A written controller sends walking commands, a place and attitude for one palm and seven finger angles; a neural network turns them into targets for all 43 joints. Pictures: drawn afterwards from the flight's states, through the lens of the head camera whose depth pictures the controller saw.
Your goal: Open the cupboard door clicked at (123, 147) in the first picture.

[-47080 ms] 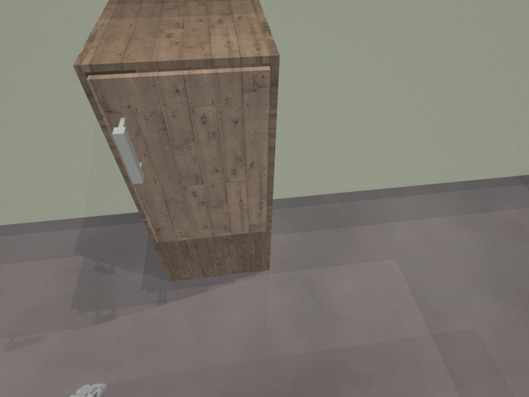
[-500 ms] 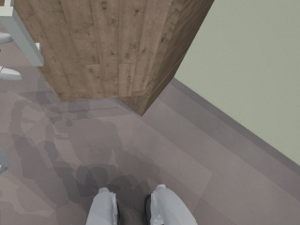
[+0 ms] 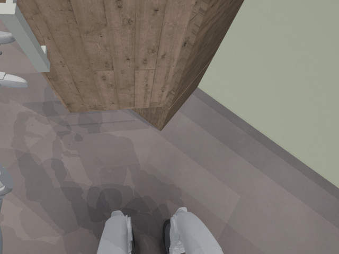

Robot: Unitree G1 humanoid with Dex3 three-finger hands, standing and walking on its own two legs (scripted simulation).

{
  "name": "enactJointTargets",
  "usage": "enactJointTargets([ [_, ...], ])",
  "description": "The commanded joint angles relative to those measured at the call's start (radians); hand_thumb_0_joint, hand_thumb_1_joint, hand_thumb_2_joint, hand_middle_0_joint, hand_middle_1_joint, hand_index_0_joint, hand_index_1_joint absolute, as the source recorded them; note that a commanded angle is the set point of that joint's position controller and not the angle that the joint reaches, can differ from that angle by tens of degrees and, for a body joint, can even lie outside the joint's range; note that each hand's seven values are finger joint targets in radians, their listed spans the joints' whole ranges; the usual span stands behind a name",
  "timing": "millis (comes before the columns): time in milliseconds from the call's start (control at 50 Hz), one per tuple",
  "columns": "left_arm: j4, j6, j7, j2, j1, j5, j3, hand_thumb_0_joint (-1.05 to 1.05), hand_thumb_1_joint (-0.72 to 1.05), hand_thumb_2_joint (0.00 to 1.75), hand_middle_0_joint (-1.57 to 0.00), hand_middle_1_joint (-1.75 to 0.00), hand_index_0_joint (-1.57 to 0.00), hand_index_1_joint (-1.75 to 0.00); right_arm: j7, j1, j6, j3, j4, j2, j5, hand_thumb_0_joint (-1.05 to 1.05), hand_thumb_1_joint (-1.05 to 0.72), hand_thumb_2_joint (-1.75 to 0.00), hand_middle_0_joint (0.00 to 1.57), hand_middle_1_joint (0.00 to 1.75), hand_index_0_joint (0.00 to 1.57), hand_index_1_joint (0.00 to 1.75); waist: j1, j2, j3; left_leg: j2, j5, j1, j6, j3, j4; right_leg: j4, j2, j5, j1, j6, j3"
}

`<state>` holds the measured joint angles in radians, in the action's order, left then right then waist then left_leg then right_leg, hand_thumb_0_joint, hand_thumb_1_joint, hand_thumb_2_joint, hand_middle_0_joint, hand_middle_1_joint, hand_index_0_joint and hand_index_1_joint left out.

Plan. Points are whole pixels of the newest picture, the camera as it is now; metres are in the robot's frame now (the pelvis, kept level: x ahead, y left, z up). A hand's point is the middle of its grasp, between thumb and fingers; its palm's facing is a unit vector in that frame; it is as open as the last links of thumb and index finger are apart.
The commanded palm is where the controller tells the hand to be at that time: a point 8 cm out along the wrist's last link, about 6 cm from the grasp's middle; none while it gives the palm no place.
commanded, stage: slide the fingers in behind the handle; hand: left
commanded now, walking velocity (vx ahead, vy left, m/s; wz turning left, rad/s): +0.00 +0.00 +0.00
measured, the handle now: (29, 34) +0.57 +0.25 +0.06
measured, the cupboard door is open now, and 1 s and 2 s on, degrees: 45 44 45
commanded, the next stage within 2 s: close the thumb around the handle in 1.46 s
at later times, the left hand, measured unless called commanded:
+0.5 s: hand (19, 52) +0.52 +0.26 +0.07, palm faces +0.07 -1.00 -0.02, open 13.9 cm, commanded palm +0.50 +0.29 +0.06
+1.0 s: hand (41, 52) +0.52 +0.22 +0.07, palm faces +0.07 -1.00 -0.02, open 14.0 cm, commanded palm +0.50 +0.25 +0.06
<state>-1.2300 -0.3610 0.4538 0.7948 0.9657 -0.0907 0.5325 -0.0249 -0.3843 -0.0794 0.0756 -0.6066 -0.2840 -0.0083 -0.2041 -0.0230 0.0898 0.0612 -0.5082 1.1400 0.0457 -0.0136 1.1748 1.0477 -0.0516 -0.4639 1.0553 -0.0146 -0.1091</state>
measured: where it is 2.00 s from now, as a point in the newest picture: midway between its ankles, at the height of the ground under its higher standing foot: outside the picture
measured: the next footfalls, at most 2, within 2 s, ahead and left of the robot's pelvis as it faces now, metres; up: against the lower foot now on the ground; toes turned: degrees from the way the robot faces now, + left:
none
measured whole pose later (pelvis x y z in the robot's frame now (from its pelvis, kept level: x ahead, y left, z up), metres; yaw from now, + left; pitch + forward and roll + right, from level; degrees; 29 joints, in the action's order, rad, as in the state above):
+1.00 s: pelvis +0.00 -0.01 +0.00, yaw +0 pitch +25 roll -5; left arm -1.18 -0.40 0.28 0.60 0.92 -0.08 0.45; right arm 0.00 -0.39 -0.08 0.05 -0.63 -0.26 -0.02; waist -0.19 -0.03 0.11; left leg 0.05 -0.51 1.09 0.04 0.00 1.15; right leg 1.04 -0.05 -0.47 1.02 -0.02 -0.09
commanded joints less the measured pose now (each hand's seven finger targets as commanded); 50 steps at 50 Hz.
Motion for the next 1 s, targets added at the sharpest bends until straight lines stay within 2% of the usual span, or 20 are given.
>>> enactJointTargets([
  [0,0.201,-0.053,0.000,0.251,0.372,-0.030,0.001,0.00,-0.50,0.30,-0.30,-1.20,-0.30,-1.20,-0.014,-0.213,0.000,-0.077,0.017,-0.217,-0.003,0.00,-0.90,-0.90,0.20,0.30,0.20,0.30,-0.003,-0.266,0.531,0.002,0.549,-0.601,-0.026,-0.112,-0.120,-0.092,-0.021,0.266,-0.063,-0.011,0.043],
  [100,0.222,-0.043,-0.024,0.247,0.387,-0.029,0.006,0.00,-0.50,0.30,-0.30,-1.20,-0.30,-1.20,-0.012,-0.214,-0.003,-0.076,0.021,-0.210,-0.003,0.00,-0.90,-0.90,0.20,0.30,0.20,0.30,0.000,-0.232,0.534,-0.001,0.535,-0.569,-0.020,-0.102,-0.121,-0.095,-0.021,0.291,-0.104,-0.008,0.048],
  [180,0.265,-0.070,-0.060,0.264,0.407,-0.021,0.026,0.00,-0.50,0.30,-0.30,-1.20,-0.30,-1.20,-0.007,-0.210,0.000,-0.079,0.016,-0.208,-0.009,0.00,-0.90,-0.90,0.20,0.30,0.20,0.30,0.003,-0.232,0.551,0.000,0.523,-0.568,-0.022,-0.100,-0.123,-0.094,-0.020,0.290,-0.124,-0.008,0.051],
  [220,0.278,-0.085,-0.071,0.240,0.394,-0.023,0.018,0.00,-0.50,0.30,-0.30,-1.20,-0.30,-1.20,-0.003,-0.209,0.002,-0.081,0.018,-0.203,-0.010,0.00,-0.90,-0.90,0.20,0.30,0.20,0.30,0.012,-0.258,0.571,-0.001,0.555,-0.595,-0.027,-0.101,-0.121,-0.088,-0.020,0.300,-0.118,-0.010,0.051],
  [240,0.250,-0.082,-0.075,0.206,0.379,-0.021,-0.002,0.00,-0.50,0.30,-0.30,-1.20,-0.30,-1.20,-0.001,-0.203,0.002,-0.080,0.017,-0.199,-0.009,0.00,-0.90,-0.90,0.20,0.30,0.20,0.30,0.005,-0.252,0.541,0.000,0.538,-0.588,-0.027,-0.099,-0.124,-0.094,-0.020,0.288,-0.103,-0.009,0.050],
  [300,0.199,-0.067,-0.084,0.173,0.380,-0.020,-0.025,0.00,-0.50,0.30,-0.30,-1.20,-0.30,-1.20,-0.001,-0.207,0.000,-0.077,0.018,-0.201,-0.006,0.00,-0.90,-0.90,0.20,0.30,0.20,0.30,-0.012,-0.207,0.475,-0.004,0.479,-0.542,-0.018,-0.096,-0.134,-0.103,-0.022,0.260,-0.095,-0.008,0.048],
  [320,0.183,-0.059,-0.085,0.203,0.382,-0.015,-0.010,0.00,-0.50,0.30,-0.30,-1.20,-0.30,-1.20,-0.003,-0.202,0.000,-0.077,0.018,-0.205,-0.005,0.00,-0.90,-0.90,0.20,0.30,0.20,0.30,-0.009,-0.204,0.470,-0.004,0.451,-0.511,-0.017,-0.089,-0.134,-0.104,-0.019,0.255,-0.110,-0.005,0.053],
  [380,0.204,-0.060,-0.084,0.215,0.399,-0.009,-0.011,0.00,-0.50,0.30,-0.30,-1.20,-0.30,-1.20,-0.006,-0.208,0.003,-0.075,0.019,-0.201,-0.005,0.00,-0.90,-0.90,0.20,0.30,0.20,0.30,-0.009,-0.190,0.510,-0.010,0.457,-0.488,-0.010,-0.081,-0.127,-0.101,-0.017,0.294,-0.163,-0.003,0.064],
  [400,0.216,-0.069,-0.083,0.216,0.385,-0.013,0.001,0.00,-0.50,0.30,-0.30,-1.20,-0.30,-1.20,-0.005,-0.211,0.005,-0.078,0.021,-0.199,-0.007,0.00,-0.90,-0.90,0.20,0.30,0.20,0.30,0.000,-0.212,0.530,-0.011,0.489,-0.507,-0.011,-0.078,-0.120,-0.092,-0.018,0.314,-0.161,-0.007,0.064],
  [480,0.204,-0.070,-0.072,0.183,0.378,-0.021,-0.025,0.00,-0.50,0.30,-0.30,-1.20,-0.30,-1.20,-0.002,-0.206,0.003,-0.078,0.014,-0.199,-0.005,0.00,-0.90,-0.90,0.20,0.30,0.20,0.30,-0.010,-0.189,0.508,-0.008,0.467,-0.492,-0.011,-0.077,-0.119,-0.097,-0.018,0.304,-0.152,-0.003,0.065],
  [520,0.244,-0.082,-0.072,0.175,0.403,-0.030,-0.028,0.00,-0.50,0.30,-0.30,-1.20,-0.30,-1.20,-0.002,-0.207,0.004,-0.081,0.013,-0.198,-0.006,0.00,-0.90,-0.90,0.20,0.30,0.20,0.30,-0.003,-0.233,0.540,-0.007,0.496,-0.539,-0.017,-0.082,-0.121,-0.093,-0.017,0.308,-0.142,-0.006,0.062],
  [540,0.256,-0.084,-0.073,0.145,0.401,-0.031,-0.044,0.00,-0.50,0.30,-0.30,-1.20,-0.30,-1.20,0.000,-0.208,0.006,-0.083,0.009,-0.194,-0.007,0.00,-0.90,-0.90,0.20,0.30,0.20,0.30,-0.002,-0.253,0.558,-0.007,0.528,-0.573,-0.021,-0.088,-0.122,-0.091,-0.017,0.315,-0.130,-0.008,0.057],
  [620,0.285,-0.094,-0.096,0.144,0.391,-0.039,-0.022,0.00,-0.50,0.30,-0.30,-1.20,-0.30,-1.20,0.004,-0.213,0.004,-0.089,0.005,-0.195,-0.011,0.00,-0.90,-0.90,0.20,0.30,0.20,0.30,0.008,-0.240,0.584,-0.003,0.571,-0.602,-0.026,-0.096,-0.120,-0.088,-0.019,0.328,-0.128,-0.008,0.053],
  [640,0.240,-0.083,-0.103,0.107,0.372,-0.035,-0.045,0.00,-0.50,0.30,-0.30,-1.20,-0.30,-1.20,0.007,-0.210,0.003,-0.088,0.001,-0.189,-0.009,0.00,-0.90,-0.90,0.20,0.30,0.20,0.30,-0.003,-0.216,0.541,-0.005,0.541,-0.581,-0.022,-0.094,-0.123,-0.096,-0.020,0.313,-0.117,-0.006,0.052],
  [680,0.236,-0.076,-0.121,0.113,0.378,-0.026,-0.039,0.00,-0.50,0.30,-0.30,-1.20,-0.30,-1.20,0.009,-0.210,0.002,-0.088,0.004,-0.190,-0.009,0.00,-0.90,-0.90,0.20,0.30,0.20,0.30,-0.001,-0.195,0.515,-0.008,0.496,-0.547,-0.019,-0.089,-0.131,-0.100,-0.019,0.294,-0.134,-0.005,0.052],
  [720,0.247,-0.081,-0.141,0.119,0.382,-0.016,-0.035,0.00,-0.50,0.30,-0.30,-1.20,-0.30,-1.20,0.007,-0.211,0.002,-0.089,0.006,-0.190,-0.011,0.00,-0.90,-0.90,0.20,0.30,0.20,0.30,0.002,-0.201,0.532,-0.009,0.514,-0.561,-0.019,-0.089,-0.132,-0.097,-0.018,0.306,-0.136,-0.006,0.055],
  [740,0.263,-0.086,-0.149,0.100,0.404,-0.013,-0.053,0.00,-0.50,0.30,-0.30,-1.20,-0.30,-1.20,0.009,-0.206,0.004,-0.089,0.006,-0.185,-0.012,0.00,-0.90,-0.90,0.20,0.30,0.20,0.30,-0.005,-0.219,0.524,-0.009,0.513,-0.563,-0.020,-0.086,-0.131,-0.099,-0.016,0.309,-0.130,-0.005,0.057],
  [800,0.274,-0.105,-0.171,0.115,0.381,-0.008,-0.028,0.00,-0.50,0.30,-0.30,-1.20,-0.30,-1.20,0.012,-0.210,0.004,-0.089,0.012,-0.185,-0.016,0.00,-0.90,-0.90,0.20,0.30,0.20,0.30,0.010,-0.209,0.544,-0.011,0.535,-0.564,-0.021,-0.086,-0.129,-0.090,-0.019,0.327,-0.158,-0.010,0.057],
  [820,0.264,-0.107,-0.173,0.089,0.380,-0.005,-0.050,0.00,-0.50,0.30,-0.30,-1.20,-0.30,-1.20,0.015,-0.204,0.005,-0.089,0.012,-0.181,-0.014,0.00,-0.90,-0.90,0.20,0.30,0.20,0.30,0.005,-0.209,0.542,-0.011,0.526,-0.566,-0.023,-0.084,-0.130,-0.092,-0.018,0.322,-0.150,-0.007,0.057],
  [980,0.265,-0.110,-0.176,0.018,0.386,-0.018,-0.089,0.00,-0.50,0.30,-0.30,-1.20,-0.30,-1.20,0.019,-0.202,0.006,-0.097,0.005,-0.177,-0.013,0.00,-0.90,-0.90,0.20,0.30,0.20,0.30,-0.005,-0.184,0.533,-0.014,0.502,-0.557,-0.019,-0.076,-0.136,-0.102,-0.017,0.331,-0.169,-0.005,0.061],
])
